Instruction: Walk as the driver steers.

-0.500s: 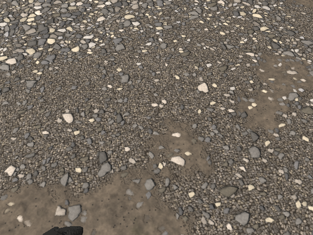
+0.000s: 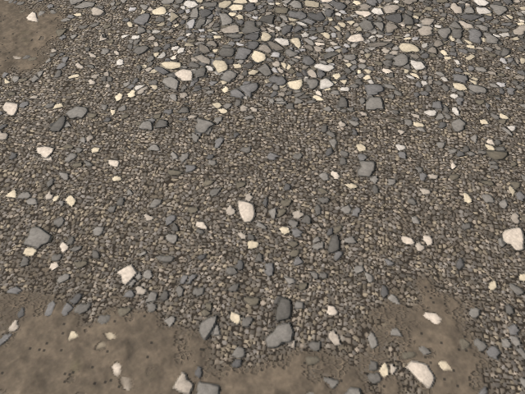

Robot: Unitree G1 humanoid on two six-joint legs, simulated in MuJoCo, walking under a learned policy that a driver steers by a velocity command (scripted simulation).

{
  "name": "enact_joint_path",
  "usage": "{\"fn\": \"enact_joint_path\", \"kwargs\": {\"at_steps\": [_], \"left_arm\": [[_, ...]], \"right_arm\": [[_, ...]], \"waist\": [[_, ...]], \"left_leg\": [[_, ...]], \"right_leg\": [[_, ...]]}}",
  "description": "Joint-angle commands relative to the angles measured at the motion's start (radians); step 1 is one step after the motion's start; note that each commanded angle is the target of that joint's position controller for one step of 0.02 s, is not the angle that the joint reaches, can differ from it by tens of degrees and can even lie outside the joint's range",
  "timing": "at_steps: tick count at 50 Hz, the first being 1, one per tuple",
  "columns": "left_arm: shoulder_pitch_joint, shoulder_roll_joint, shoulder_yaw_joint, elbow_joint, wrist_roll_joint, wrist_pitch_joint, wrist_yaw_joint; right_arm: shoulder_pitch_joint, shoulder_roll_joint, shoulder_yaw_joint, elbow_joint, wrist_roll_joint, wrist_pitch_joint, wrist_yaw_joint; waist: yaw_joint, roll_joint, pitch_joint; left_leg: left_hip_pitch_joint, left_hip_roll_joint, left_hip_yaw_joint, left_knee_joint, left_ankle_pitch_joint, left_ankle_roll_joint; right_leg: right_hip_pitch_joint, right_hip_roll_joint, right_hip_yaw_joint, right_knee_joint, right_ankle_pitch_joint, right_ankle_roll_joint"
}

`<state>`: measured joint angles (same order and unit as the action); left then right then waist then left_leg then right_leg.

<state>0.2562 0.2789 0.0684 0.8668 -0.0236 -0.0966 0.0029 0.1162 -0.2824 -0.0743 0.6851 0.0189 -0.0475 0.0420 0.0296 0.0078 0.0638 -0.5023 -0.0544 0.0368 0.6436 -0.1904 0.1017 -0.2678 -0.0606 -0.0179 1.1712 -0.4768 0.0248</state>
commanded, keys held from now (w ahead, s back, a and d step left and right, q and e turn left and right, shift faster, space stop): w+q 0.52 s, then w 0.48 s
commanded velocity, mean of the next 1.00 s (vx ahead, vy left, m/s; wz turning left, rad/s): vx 0.50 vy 0.00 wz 0.43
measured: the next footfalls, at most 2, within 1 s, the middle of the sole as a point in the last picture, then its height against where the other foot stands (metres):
right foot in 0.42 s outside the picture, level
left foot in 0.90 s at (184, 332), level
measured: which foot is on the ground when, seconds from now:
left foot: down 0.00-0.42, up 0.44-0.88, down 0.90-1.00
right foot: up 0.00-0.40, down 0.42-0.92, up 0.94-1.00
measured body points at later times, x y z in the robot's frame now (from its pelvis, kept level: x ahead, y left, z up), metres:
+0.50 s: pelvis +0.28 -0.03 +0.01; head +0.30 -0.02 +0.46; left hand +0.40 +0.28 -0.06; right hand +0.42 -0.28 -0.10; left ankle +0.12 +0.06 -0.64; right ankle +0.37 -0.11 -0.72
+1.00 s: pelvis +0.50 +0.11 +0.01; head +0.53 +0.14 +0.46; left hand +0.40 +0.38 -0.12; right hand +0.79 -0.02 -0.06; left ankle +0.53 +0.23 -0.72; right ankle +0.43 -0.08 -0.64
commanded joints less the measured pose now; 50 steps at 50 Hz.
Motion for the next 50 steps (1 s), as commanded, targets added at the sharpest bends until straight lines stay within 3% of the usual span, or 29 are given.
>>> {"fn": "enact_joint_path", "kwargs": {"at_steps": [1, 3, 5, 7, 11, 15, 17, 19, 20, 21, 22, 23, 24, 25, 26, 27, 29, 31, 33, 37, 41, 43, 44, 45, 46, 47, 48, 49, 50], "left_arm": [[-0.090, 0.121, 0.014, -0.130, 0.011, -0.058, 0.006], [-0.055, 0.131, 0.027, -0.131, 0.027, -0.030, 0.008], [-0.062, 0.103, 0.023, -0.143, 0.036, -0.009, 0.009], [-0.131, 0.079, 0.014, -0.169, 0.043, -0.001, 0.011], [-0.274, 0.053, -0.002, -0.207, 0.034, -0.007, -0.002], [-0.355, 0.081, 0.003, -0.244, 0.017, -0.021, -0.020], [-0.348, 0.103, 0.012, -0.251, 0.015, -0.032, -0.028], [-0.261, 0.120, 0.026, -0.232, 0.013, -0.042, -0.027], [-0.164, 0.147, 0.041, -0.212, 0.022, -0.047, -0.020], [-0.005, 0.203, 0.058, -0.198, 0.038, -0.048, -0.012], [0.087, 0.273, 0.075, -0.164, 0.048, -0.034, -0.014], [0.075, 0.186, 0.058, -0.172, 0.022, -0.028, -0.019], [0.038, 0.123, 0.040, -0.185, 0.020, -0.020, -0.014], [-0.010, 0.105, 0.030, -0.191, 0.028, -0.011, -0.012], [-0.040, 0.087, 0.023, -0.184, 0.032, -0.006, -0.010], [-0.047, 0.075, 0.016, -0.176, 0.039, -0.007, -0.010], [-0.036, 0.074, 0.015, -0.153, 0.033, -0.015, -0.014], [-0.021, 0.104, 0.023, -0.129, 0.028, -0.023, -0.016], [-0.014, 0.128, 0.028, -0.112, 0.022, -0.021, -0.016], [0.028, 0.162, 0.030, -0.080, 0.005, -0.006, -0.014], [0.102, 0.192, 0.033, -0.039, -0.008, 0.014, -0.016], [0.102, 0.209, 0.036, -0.027, -0.013, 0.027, -0.012], [0.087, 0.213, 0.035, -0.025, -0.016, 0.032, -0.009], [0.095, 0.192, 0.025, -0.023, -0.012, 0.033, -0.005], [0.086, 0.139, 0.001, -0.055, 0.019, 0.027, -0.002], [0.182, 0.033, -0.033, -0.081, 0.022, 0.005, -0.009], [0.118, 0.138, -0.008, -0.070, 0.000, -0.010, -0.015], [0.040, 0.164, 0.001, -0.101, -0.019, -0.017, -0.019], [0.002, 0.152, -0.001, -0.103, -0.011, -0.018, -0.015]], "right_arm": [[0.150, -0.141, -0.041, -0.036, -0.002, -0.020, -0.014], [0.084, -0.111, -0.029, -0.065, -0.018, -0.021, -0.019], [0.095, -0.123, -0.032, -0.063, -0.010, -0.027, -0.026], [0.127, -0.148, -0.040, -0.053, -0.005, -0.028, -0.040], [0.184, -0.153, -0.042, -0.034, 0.003, -0.019, -0.053], [0.242, -0.152, -0.043, -0.011, 0.010, -0.009, -0.055], [0.247, -0.150, -0.044, -0.010, 0.008, -0.002, -0.059], [0.222, -0.140, -0.041, -0.020, 0.007, 0.006, -0.062], [0.207, -0.109, -0.030, -0.033, 0.004, 0.004, -0.061], [0.195, -0.052, -0.009, -0.056, -0.009, -0.001, -0.057], [0.336, -0.010, 0.006, -0.081, 0.019, -0.009, -0.058], [0.337, -0.114, -0.010, -0.057, 0.028, -0.009, -0.062], [0.232, -0.168, -0.026, -0.065, 0.019, -0.002, -0.061], [0.178, -0.160, -0.027, -0.077, 0.006, 0.003, -0.062], [0.143, -0.146, -0.029, -0.092, -0.004, 0.004, -0.057], [0.143, -0.122, -0.026, -0.097, 0.000, 0.005, -0.050], [0.157, -0.072, -0.015, -0.096, 0.009, 0.008, -0.044], [0.125, -0.051, -0.005, -0.107, 0.003, 0.008, -0.043], [0.080, -0.042, 0.005, -0.115, -0.006, 0.002, -0.038], [-0.050, -0.023, 0.023, -0.134, -0.004, -0.017, -0.018], [-0.143, -0.044, 0.020, -0.170, 0.007, -0.023, -0.002], [-0.114, -0.070, 0.009, -0.169, 0.003, -0.025, 0.001], [-0.028, -0.093, -0.005, -0.144, -0.004, -0.025, -0.002], [0.117, -0.140, -0.031, -0.097, -0.010, -0.022, -0.010], [0.303, -0.220, -0.055, -0.065, -0.020, -0.015, -0.026], [0.315, -0.289, -0.060, -0.059, -0.023, -0.013, -0.024], [0.321, -0.199, -0.039, -0.060, -0.013, -0.015, -0.021], [0.262, -0.168, -0.025, -0.060, -0.010, -0.020, -0.020], [0.203, -0.143, -0.016, -0.061, -0.011, -0.023, -0.018]], "waist": [[-0.076, -0.002, -0.199], [-0.013, 0.020, -0.165], [-0.001, 0.019, -0.141], [-0.017, 0.021, -0.109], [-0.074, 0.065, -0.078], [-0.104, 0.083, -0.065], [-0.094, 0.100, -0.071], [-0.041, 0.131, -0.094], [0.008, 0.126, -0.156], [0.076, 0.028, -0.285], [0.018, -0.306, -0.398], [0.036, -0.241, -0.339], [0.063, -0.147, -0.217], [0.046, -0.082, -0.149], [0.028, -0.075, -0.095], [0.006, -0.093, -0.076], [-0.012, -0.109, -0.069], [-0.017, -0.093, -0.056], [-0.012, -0.074, -0.058], [0.033, -0.071, -0.038], [0.054, -0.092, -0.014], [0.016, -0.109, -0.030], [-0.042, -0.104, -0.081], [-0.108, -0.086, -0.172], [-0.181, 0.032, -0.318], [-0.105, 0.283, -0.427], [-0.150, 0.179, -0.409], [-0.137, 0.149, -0.266], [-0.106, 0.083, -0.195]], "left_leg": [[0.563, 0.292, -0.525, -0.343, 0.096, 0.213], [0.383, 0.247, -0.439, -0.385, 0.209, 0.201], [0.302, 0.226, -0.385, -0.407, 0.272, 0.205], [0.261, 0.200, -0.339, -0.419, 0.283, 0.193], [0.228, 0.142, -0.296, -0.400, 0.163, 0.131], [0.296, 0.173, -0.385, -0.335, 0.084, 0.117], [0.350, 0.188, -0.446, -0.278, 0.078, 0.109], [0.357, 0.171, -0.474, -0.202, 0.121, 0.085], [0.317, 0.126, -0.443, -0.096, 0.170, 0.053], [0.186, 0.066, -0.355, 0.176, 0.060, 0.010], [-0.171, -0.060, -0.225, 0.479, -0.386, -0.059], [-0.307, 0.023, -0.234, 0.624, -0.386, -0.076], [-0.337, 0.057, -0.219, 0.667, -0.290, -0.084], [-0.306, 0.089, -0.187, 0.657, -0.217, -0.090], [-0.286, 0.114, -0.183, 0.618, -0.169, -0.093], [-0.239, 0.136, -0.179, 0.587, -0.140, -0.089], [-0.198, 0.142, -0.160, 0.528, -0.128, -0.090], [-0.215, 0.145, -0.154, 0.438, -0.095, -0.098], [-0.217, 0.154, -0.139, 0.322, -0.009, -0.104], [-0.133, 0.143, -0.063, 0.072, 0.165, -0.100], [-0.096, 0.114, -0.034, -0.052, 0.118, -0.073], [-0.014, 0.085, -0.013, -0.108, 0.063, -0.040], [0.127, 0.055, 0.014, -0.156, 0.084, -0.016], [0.351, 0.041, 0.018, -0.163, 0.109, 0.013], [0.660, 0.235, -0.205, -0.120, 0.178, 0.079], [0.898, 0.448, -0.678, -0.248, -0.016, 0.231], [0.871, 0.435, -0.728, -0.305, -0.119, 0.219], [0.757, 0.400, -0.579, -0.320, -0.067, 0.184], [0.626, 0.353, -0.469, -0.338, 0.029, 0.162]], "right_leg": [[-0.509, -0.043, 0.107, 0.087, 0.117, -0.034], [-0.377, -0.068, 0.112, -0.009, 0.155, -0.023], [-0.354, -0.057, 0.091, -0.097, 0.189, 0.002], [-0.369, -0.038, 0.079, -0.222, 0.298, 0.025], [-0.294, 0.024, 0.074, -0.517, 0.543, 0.030], [-0.258, 0.057, 0.094, -0.639, 0.535, 0.017], [-0.226, 0.070, 0.101, -0.683, 0.455, 0.000], [-0.101, 0.079, 0.079, -0.738, 0.406, -0.032], [0.065, 0.045, 0.093, -0.748, 0.415, -0.065], [0.323, -0.124, 0.247, -0.728, 0.381, -0.135], [0.633, -0.345, 0.692, -0.801, 0.195, -0.305], [0.608, -0.367, 0.791, -0.852, -0.024, -0.302], [0.493, -0.321, 0.640, -0.867, -0.016, -0.255], [0.372, -0.277, 0.513, -0.883, 0.096, -0.226], [0.278, -0.238, 0.426, -0.907, 0.191, -0.215], [0.209, -0.203, 0.357, -0.932, 0.253, -0.205], [0.153, -0.176, 0.276, -0.974, 0.324, -0.217], [0.145, -0.183, 0.223, -1.002, 0.413, -0.241], [0.160, -0.182, 0.167, -1.013, 0.487, -0.247], [0.160, -0.146, 0.063, -1.010, 0.528, -0.215], [0.245, -0.195, 0.071, -0.978, 0.546, -0.199], [0.283, -0.210, 0.060, -0.911, 0.688, -0.180], [0.273, -0.186, 0.022, -0.808, 0.841, -0.159], [0.207, -0.141, -0.022, -0.632, 0.909, -0.131], [-0.014, -0.090, -0.063, -0.313, 0.627, -0.086], [-0.376, 0.080, -0.012, 0.004, -0.067, -0.035], [-0.486, 0.038, 0.107, 0.116, -0.099, -0.042], [-0.548, -0.004, 0.088, 0.123, -0.015, -0.051], [-0.517, -0.042, 0.070, 0.078, 0.071, -0.050]]}}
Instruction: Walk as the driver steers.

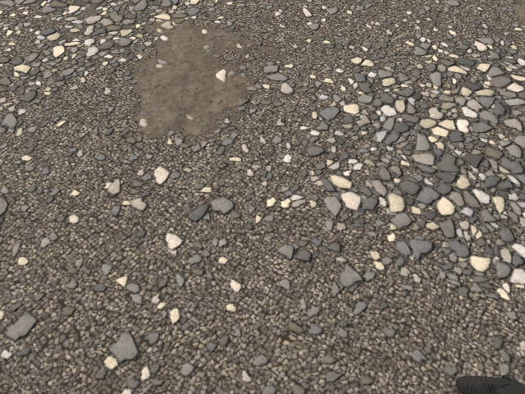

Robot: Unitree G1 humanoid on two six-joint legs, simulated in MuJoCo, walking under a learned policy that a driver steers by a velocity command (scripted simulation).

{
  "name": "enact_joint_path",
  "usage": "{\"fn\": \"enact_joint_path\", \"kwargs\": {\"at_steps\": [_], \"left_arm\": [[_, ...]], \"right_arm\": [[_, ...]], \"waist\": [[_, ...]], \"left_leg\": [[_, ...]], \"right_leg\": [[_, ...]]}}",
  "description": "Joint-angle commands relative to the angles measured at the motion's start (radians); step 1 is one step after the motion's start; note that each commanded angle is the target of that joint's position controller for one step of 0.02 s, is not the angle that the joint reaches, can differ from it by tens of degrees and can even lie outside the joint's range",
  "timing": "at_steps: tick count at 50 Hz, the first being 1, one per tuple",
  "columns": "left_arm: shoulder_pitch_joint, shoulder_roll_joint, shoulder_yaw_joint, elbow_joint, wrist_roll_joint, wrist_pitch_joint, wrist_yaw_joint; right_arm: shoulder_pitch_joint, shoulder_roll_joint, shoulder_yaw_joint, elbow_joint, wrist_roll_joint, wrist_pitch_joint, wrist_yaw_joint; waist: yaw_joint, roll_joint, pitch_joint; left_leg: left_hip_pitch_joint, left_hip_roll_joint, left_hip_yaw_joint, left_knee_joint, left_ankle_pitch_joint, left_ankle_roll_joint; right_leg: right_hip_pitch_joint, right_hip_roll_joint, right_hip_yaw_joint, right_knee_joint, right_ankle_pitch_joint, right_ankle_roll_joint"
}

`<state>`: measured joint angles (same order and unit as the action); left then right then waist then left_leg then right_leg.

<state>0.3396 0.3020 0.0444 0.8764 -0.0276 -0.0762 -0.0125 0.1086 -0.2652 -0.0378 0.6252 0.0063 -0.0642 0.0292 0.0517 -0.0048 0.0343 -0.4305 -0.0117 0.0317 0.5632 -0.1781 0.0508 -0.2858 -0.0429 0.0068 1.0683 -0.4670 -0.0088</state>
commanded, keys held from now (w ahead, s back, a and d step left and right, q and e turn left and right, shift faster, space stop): w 0.04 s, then w+e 0.96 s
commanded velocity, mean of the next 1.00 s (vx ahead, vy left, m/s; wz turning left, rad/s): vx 0.50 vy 0.00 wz -0.41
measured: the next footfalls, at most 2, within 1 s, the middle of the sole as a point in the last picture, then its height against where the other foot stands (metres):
right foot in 0.46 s outside the picture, level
left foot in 0.94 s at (307, 295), level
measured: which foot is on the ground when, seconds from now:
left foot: down 0.00-0.48, up 0.50-0.92, down 0.94-1.00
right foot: up 0.00-0.44, down 0.46-0.94, up 0.96-1.00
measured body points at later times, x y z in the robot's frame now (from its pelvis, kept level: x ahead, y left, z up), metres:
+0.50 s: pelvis +0.27 -0.06 -0.01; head +0.31 -0.08 +0.43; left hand +0.51 +0.15 -0.10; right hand +0.25 -0.35 -0.14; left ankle +0.09 +0.10 -0.68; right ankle +0.35 -0.16 -0.73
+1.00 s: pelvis +0.55 -0.11 +0.00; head +0.58 -0.11 +0.44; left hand +0.74 +0.12 -0.12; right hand +0.63 -0.43 -0.07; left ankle +0.68 -0.05 -0.73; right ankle +0.37 -0.16 -0.68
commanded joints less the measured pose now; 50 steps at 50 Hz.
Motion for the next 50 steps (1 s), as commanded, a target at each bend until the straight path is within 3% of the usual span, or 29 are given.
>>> {"fn": "enact_joint_path", "kwargs": {"at_steps": [1, 3, 5, 8, 12, 15, 18, 20, 21, 22, 23, 24, 25, 26, 27, 28, 29, 31, 33, 36, 38, 41, 43, 45, 46, 47, 48, 49, 50], "left_arm": [[-0.091, 0.121, 0.026, -0.113, 0.010, -0.034, 0.003], [-0.046, 0.090, 0.023, -0.098, 0.009, -0.009, 0.001], [-0.051, 0.062, 0.018, -0.096, 0.008, 0.015, 0.004], [-0.134, 0.053, 0.017, -0.118, 0.009, 0.023, 0.004], [-0.238, 0.037, 0.011, -0.149, 0.009, 0.015, -0.014], [-0.321, 0.025, 0.004, -0.190, 0.009, 0.014, -0.030], [-0.368, 0.031, 0.005, -0.233, 0.010, 0.015, -0.047], [-0.343, 0.052, 0.015, -0.251, 0.012, 0.016, -0.056], [-0.287, 0.074, 0.028, -0.247, 0.013, 0.019, -0.056], [-0.154, 0.111, 0.052, -0.219, 0.011, 0.021, -0.052], [0.017, 0.181, 0.087, -0.178, 0.008, 0.026, -0.037], [0.085, 0.303, 0.115, -0.173, 0.003, 0.031, -0.021], [0.104, 0.259, 0.096, -0.194, 0.003, 0.022, -0.023], [0.082, 0.198, 0.078, -0.191, 0.011, 0.017, -0.023], [0.026, 0.169, 0.070, -0.197, 0.009, 0.014, -0.020], [-0.041, 0.141, 0.061, -0.211, 0.008, 0.016, -0.018], [-0.087, 0.114, 0.051, -0.228, 0.017, 0.016, -0.014], [-0.119, 0.109, 0.051, -0.247, 0.022, 0.015, -0.008], [-0.105, 0.130, 0.057, -0.242, 0.019, 0.011, 0.004], [-0.062, 0.148, 0.063, -0.226, 0.009, 0.016, 0.020], [-0.032, 0.151, 0.064, -0.216, 0.006, 0.023, 0.026], [0.016, 0.153, 0.066, -0.198, -0.001, 0.032, 0.030], [0.023, 0.146, 0.066, -0.194, 0.000, 0.038, 0.033], [0.000, 0.142, 0.067, -0.201, 0.004, 0.043, 0.034], [-0.010, 0.116, 0.059, -0.208, 0.007, 0.044, 0.032], [-0.015, 0.060, 0.038, -0.226, 0.017, 0.040, 0.027], [0.112, -0.003, 0.018, -0.252, -0.002, 0.030, 0.028], [0.130, 0.071, 0.025, -0.247, -0.012, 0.026, 0.030], [0.042, 0.144, 0.045, -0.244, -0.011, 0.030, 0.029]], "right_arm": [[0.161, -0.137, -0.047, -0.002, -0.004, -0.009, -0.002], [0.117, -0.109, -0.041, 0.002, -0.011, -0.022, 0.001], [0.114, -0.120, -0.047, 0.024, -0.010, -0.039, -0.003], [0.145, -0.137, -0.054, 0.062, -0.022, -0.047, -0.016], [0.165, -0.158, -0.058, 0.093, -0.017, -0.047, -0.027], [0.210, -0.172, -0.064, 0.128, -0.008, -0.037, -0.033], [0.231, -0.186, -0.071, 0.154, 0.003, -0.016, -0.037], [0.210, -0.210, -0.078, 0.153, 0.008, -0.001, -0.046], [0.201, -0.225, -0.082, 0.149, 0.010, 0.008, -0.053], [0.185, -0.229, -0.082, 0.145, 0.011, 0.018, -0.060], [0.194, -0.207, -0.071, 0.134, 0.003, 0.017, -0.068], [0.283, -0.090, -0.031, 0.082, -0.029, -0.009, -0.054], [0.241, -0.096, -0.019, 0.078, -0.020, -0.050, -0.037], [0.137, -0.160, -0.038, 0.052, 0.023, -0.072, -0.023], [0.092, -0.153, -0.032, 0.035, 0.026, -0.083, -0.023], [0.078, -0.151, -0.035, 0.039, 0.002, -0.084, -0.031], [0.090, -0.161, -0.044, 0.041, -0.011, -0.075, -0.036], [0.120, -0.144, -0.045, 0.041, -0.019, -0.049, -0.037], [0.103, -0.120, -0.039, 0.034, -0.024, -0.034, -0.040], [-0.015, -0.087, -0.024, 0.006, -0.024, -0.035, -0.039], [-0.089, -0.076, -0.018, -0.008, -0.016, -0.042, -0.030], [-0.152, -0.100, -0.024, -0.027, 0.000, -0.054, -0.015], [-0.146, -0.127, -0.035, -0.029, 0.002, -0.062, -0.007], [-0.077, -0.147, -0.049, -0.014, 0.004, -0.071, -0.007], [0.010, -0.166, -0.062, 0.008, -0.002, -0.075, -0.013], [0.142, -0.210, -0.077, 0.020, -0.021, -0.079, -0.021], [0.258, -0.298, -0.099, 0.047, -0.038, -0.067, -0.025], [0.271, -0.238, -0.089, 0.056, -0.009, -0.060, -0.017], [0.221, -0.165, -0.069, 0.042, -0.004, -0.054, -0.020]], "waist": [[-0.095, 0.081, -0.115], [-0.040, 0.098, -0.099], [-0.025, 0.088, -0.070], [-0.047, 0.060, -0.024], [-0.088, 0.054, 0.011], [-0.124, 0.043, 0.040], [-0.132, 0.049, 0.050], [-0.102, 0.080, 0.014], [-0.068, 0.103, -0.035], [0.009, 0.096, -0.107], [0.085, 0.049, -0.200], [0.029, -0.204, -0.308], [0.052, -0.179, -0.451], [0.081, -0.113, -0.341], [0.051, -0.056, -0.228], [0.008, 0.000, -0.149], [-0.032, -0.019, -0.114], [-0.069, -0.049, -0.097], [-0.073, -0.046, -0.078], [-0.032, -0.058, -0.052], [0.001, -0.076, -0.047], [0.024, -0.086, -0.041], [0.011, -0.098, -0.043], [-0.034, -0.126, -0.052], [-0.079, -0.119, -0.095], [-0.140, -0.050, -0.215], [-0.111, 0.233, -0.360], [-0.115, 0.297, -0.348], [-0.139, 0.176, -0.208]], "left_leg": [[0.441, 0.278, -0.394, -0.287, 0.095, 0.203], [0.322, 0.251, -0.314, -0.353, 0.150, 0.200], [0.271, 0.250, -0.235, -0.402, 0.187, 0.204], [0.277, 0.243, -0.134, -0.436, 0.205, 0.182], [0.305, 0.227, -0.010, -0.453, 0.215, 0.134], [0.393, 0.256, 0.031, -0.438, 0.222, 0.121], [0.508, 0.289, 0.056, -0.373, 0.317, 0.102], [0.545, 0.291, 0.089, -0.266, 0.607, 0.076], [0.550, 0.284, 0.108, -0.168, 0.795, 0.061], [0.509, 0.256, 0.139, 0.009, 0.891, 0.035], [0.333, 0.214, 0.153, 0.259, 0.760, -0.003], [-0.133, 0.056, 0.137, 0.658, 0.025, -0.076], [-0.305, -0.045, -0.087, 0.817, -0.410, -0.077], [-0.399, 0.018, -0.144, 0.839, -0.341, -0.055], [-0.398, 0.060, -0.125, 0.765, -0.253, -0.041], [-0.348, 0.096, -0.115, 0.676, -0.198, -0.045], [-0.271, 0.121, -0.117, 0.615, -0.160, -0.053], [-0.200, 0.126, -0.107, 0.553, -0.128, -0.079], [-0.190, 0.115, -0.088, 0.464, -0.070, -0.107], [-0.166, 0.081, -0.080, 0.228, 0.127, -0.127], [-0.114, 0.046, -0.077, 0.084, 0.230, -0.128], [-0.076, 0.018, -0.098, -0.019, 0.250, -0.117], [-0.053, 0.013, -0.119, -0.067, 0.194, -0.095], [0.038, 0.011, -0.109, -0.100, 0.124, -0.060], [0.173, 0.019, -0.098, -0.133, 0.126, -0.032], [0.409, 0.149, -0.211, -0.109, 0.090, 0.028], [0.768, 0.382, -0.623, -0.161, -0.092, 0.188], [0.781, 0.448, -0.849, -0.243, -0.339, 0.219], [0.662, 0.404, -0.712, -0.267, -0.382, 0.173]], "right_leg": [[-0.455, -0.084, 0.045, 0.124, 0.116, -0.009], [-0.356, -0.107, 0.056, 0.074, 0.175, 0.004], [-0.360, -0.108, 0.058, 0.030, 0.231, 0.021], [-0.419, -0.097, 0.092, -0.098, 0.387, 0.032], [-0.392, -0.060, 0.062, -0.308, 0.573, 0.018], [-0.414, -0.049, 0.034, -0.402, 0.576, -0.002], [-0.443, -0.034, -0.002, -0.451, 0.458, -0.034], [-0.364, 0.011, -0.060, -0.463, 0.347, -0.068], [-0.271, 0.051, -0.097, -0.458, 0.298, -0.088], [-0.090, 0.095, -0.118, -0.504, 0.323, -0.118], [0.202, 0.076, -0.034, -0.525, 0.373, -0.164], [0.608, -0.192, 0.463, -0.544, 0.311, -0.339], [0.729, -0.295, 0.832, -0.717, 0.221, -0.419], [0.665, -0.264, 0.690, -0.746, 0.220, -0.359], [0.515, -0.223, 0.556, -0.750, 0.275, -0.322], [0.361, -0.184, 0.459, -0.764, 0.360, -0.294], [0.243, -0.155, 0.399, -0.788, 0.446, -0.284], [0.127, -0.121, 0.354, -0.828, 0.520, -0.292], [0.057, -0.099, 0.296, -0.842, 0.579, -0.291], [0.019, -0.049, 0.239, -0.834, 0.535, -0.245], [0.013, -0.033, 0.239, -0.818, 0.465, -0.220], [0.065, -0.063, 0.314, -0.774, 0.394, -0.208], [0.125, -0.087, 0.380, -0.718, 0.367, -0.193], [0.141, -0.090, 0.419, -0.650, 0.393, -0.172], [0.120, -0.048, 0.399, -0.567, 0.432, -0.145], [0.027, 0.007, 0.332, -0.336, 0.369, -0.109], [-0.313, 0.155, 0.183, 0.008, 0.021, -0.033], [-0.483, 0.097, 0.176, 0.181, -0.121, -0.017], [-0.528, 0.051, 0.180, 0.242, -0.030, -0.008]]}}
Over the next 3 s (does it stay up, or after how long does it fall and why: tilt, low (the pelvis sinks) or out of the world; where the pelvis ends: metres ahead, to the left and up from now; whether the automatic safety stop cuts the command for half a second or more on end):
stays up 0.80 -0.24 0.01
